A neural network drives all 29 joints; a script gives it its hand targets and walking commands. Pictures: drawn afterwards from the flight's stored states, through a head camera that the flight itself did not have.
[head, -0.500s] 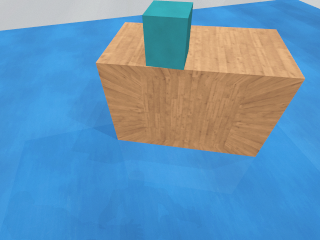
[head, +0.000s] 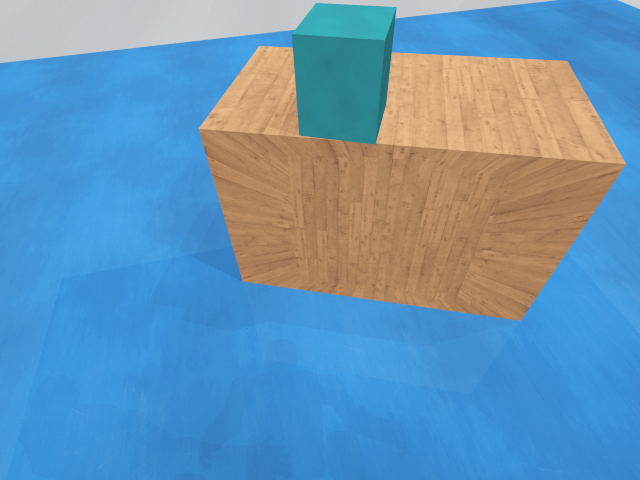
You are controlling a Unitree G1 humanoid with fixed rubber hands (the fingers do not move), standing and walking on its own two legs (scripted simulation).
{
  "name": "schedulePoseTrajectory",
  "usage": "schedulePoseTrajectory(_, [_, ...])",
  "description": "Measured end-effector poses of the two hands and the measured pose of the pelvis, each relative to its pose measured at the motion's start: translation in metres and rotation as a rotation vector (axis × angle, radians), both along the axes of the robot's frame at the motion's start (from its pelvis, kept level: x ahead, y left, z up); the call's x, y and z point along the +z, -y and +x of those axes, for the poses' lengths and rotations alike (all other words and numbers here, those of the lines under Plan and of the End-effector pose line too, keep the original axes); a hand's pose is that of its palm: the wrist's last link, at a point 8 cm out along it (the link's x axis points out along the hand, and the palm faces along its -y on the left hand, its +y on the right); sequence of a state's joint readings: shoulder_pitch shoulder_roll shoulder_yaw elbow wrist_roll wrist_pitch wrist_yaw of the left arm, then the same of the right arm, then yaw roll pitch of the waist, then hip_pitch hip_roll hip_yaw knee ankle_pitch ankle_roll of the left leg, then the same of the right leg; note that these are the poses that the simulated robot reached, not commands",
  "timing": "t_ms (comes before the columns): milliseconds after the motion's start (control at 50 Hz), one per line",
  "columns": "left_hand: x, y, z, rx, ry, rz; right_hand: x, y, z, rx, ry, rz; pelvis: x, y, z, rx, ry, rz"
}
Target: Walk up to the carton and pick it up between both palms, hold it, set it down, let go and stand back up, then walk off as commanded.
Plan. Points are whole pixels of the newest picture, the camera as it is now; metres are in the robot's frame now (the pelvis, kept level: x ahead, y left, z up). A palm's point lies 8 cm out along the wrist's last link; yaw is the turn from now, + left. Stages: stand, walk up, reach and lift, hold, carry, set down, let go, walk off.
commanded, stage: stand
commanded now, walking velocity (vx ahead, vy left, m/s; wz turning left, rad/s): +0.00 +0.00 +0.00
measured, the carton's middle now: (345, 74) +1.02 -0.06 +0.04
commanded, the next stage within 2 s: none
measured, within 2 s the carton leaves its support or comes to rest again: neither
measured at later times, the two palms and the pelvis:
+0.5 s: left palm out of the picture +0.10 +0.28 -0.12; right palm out of the picture +0.09 -0.28 -0.13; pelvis +0.02 +0.00 +0.00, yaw +0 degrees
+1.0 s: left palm out of the picture +0.10 +0.28 -0.12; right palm out of the picture +0.11 -0.28 -0.13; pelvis +0.03 +0.00 +0.00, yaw +0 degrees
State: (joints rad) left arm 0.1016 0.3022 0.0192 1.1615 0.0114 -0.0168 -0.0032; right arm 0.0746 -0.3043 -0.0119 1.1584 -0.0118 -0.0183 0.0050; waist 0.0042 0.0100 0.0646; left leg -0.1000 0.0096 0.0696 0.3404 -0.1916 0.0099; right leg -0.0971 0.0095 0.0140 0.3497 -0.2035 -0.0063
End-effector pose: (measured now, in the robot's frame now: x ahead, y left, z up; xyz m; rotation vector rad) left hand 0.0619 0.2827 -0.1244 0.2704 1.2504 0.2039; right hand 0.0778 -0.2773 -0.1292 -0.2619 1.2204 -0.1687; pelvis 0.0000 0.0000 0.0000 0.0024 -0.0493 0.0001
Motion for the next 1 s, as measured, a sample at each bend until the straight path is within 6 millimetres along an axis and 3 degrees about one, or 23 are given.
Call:
schedulePoseTrajectory(400, [0.002,0.004,0.035,-0.014,0.045,-0.005,0.002,0.003,0.011,-0.018,0.004,-0.013,0.000,0.001,0.016,0.000,-0.005,0.001])
schedulePoseTrajectory(1000, [0.003,0.004,0.040,0.006,0.035,0.007,0.002,0.006,0.027,-0.010,0.012,-0.015,0.001,0.004,0.030,0.004,-0.004,0.003])
